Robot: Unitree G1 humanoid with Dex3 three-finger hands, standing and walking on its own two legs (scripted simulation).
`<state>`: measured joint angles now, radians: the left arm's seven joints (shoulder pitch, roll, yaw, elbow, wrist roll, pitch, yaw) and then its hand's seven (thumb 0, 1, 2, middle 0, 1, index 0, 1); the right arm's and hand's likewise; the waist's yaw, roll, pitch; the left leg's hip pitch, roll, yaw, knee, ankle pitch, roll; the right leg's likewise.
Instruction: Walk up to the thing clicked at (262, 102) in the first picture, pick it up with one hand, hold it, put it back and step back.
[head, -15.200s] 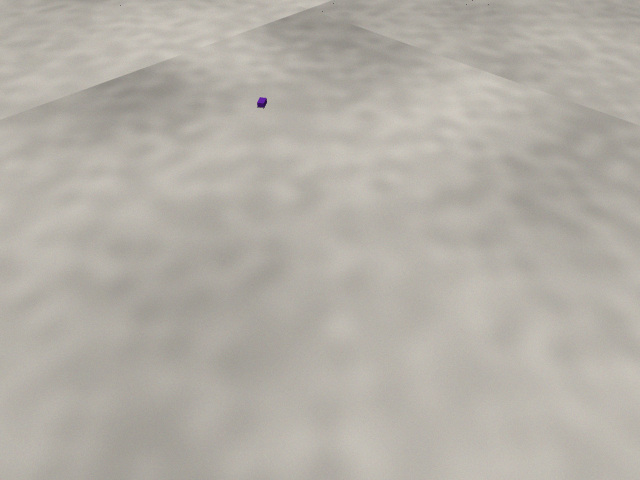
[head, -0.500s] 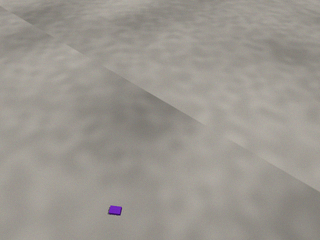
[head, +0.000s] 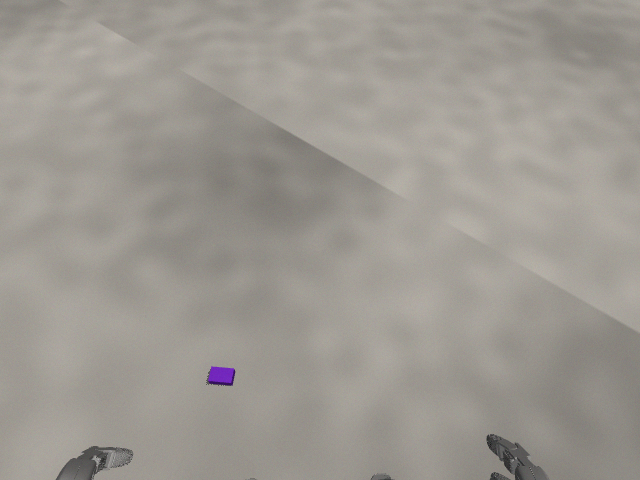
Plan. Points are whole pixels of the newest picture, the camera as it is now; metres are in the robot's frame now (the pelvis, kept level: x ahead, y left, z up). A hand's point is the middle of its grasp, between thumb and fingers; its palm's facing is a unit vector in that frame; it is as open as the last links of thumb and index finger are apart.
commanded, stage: rise first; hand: left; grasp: from above
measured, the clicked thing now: (222, 376) +0.47 +0.25 -0.72
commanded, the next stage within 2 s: none
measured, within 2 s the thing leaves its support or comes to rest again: neither
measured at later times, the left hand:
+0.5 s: hand out of the picture +0.13 +0.26 -0.20, palm faces -0.19 -0.86 -0.47, open 12.5 cm
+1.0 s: hand (155, 440) +0.25 +0.30 -0.39, palm faces -0.50 -0.41 -0.77, open 12.2 cm
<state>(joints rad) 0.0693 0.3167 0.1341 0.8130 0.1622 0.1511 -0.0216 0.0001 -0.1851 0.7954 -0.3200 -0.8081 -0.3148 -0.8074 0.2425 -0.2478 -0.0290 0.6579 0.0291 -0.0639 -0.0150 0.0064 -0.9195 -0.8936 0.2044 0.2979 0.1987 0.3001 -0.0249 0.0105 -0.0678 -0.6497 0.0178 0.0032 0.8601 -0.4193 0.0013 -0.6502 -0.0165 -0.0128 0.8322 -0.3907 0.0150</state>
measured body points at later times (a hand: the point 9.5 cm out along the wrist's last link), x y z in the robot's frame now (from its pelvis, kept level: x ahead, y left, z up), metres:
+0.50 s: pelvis -0.01 +0.00 -0.06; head +0.10 +0.02 +0.37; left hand +0.14 +0.30 -0.16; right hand +0.18 -0.24 -0.15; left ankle +0.00 +0.12 -0.70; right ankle +0.01 -0.13 -0.70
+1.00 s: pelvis -0.07 +0.00 -0.26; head +0.13 +0.00 +0.14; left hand +0.28 +0.32 -0.35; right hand +0.10 -0.27 -0.40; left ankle +0.00 +0.12 -0.70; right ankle +0.01 -0.13 -0.70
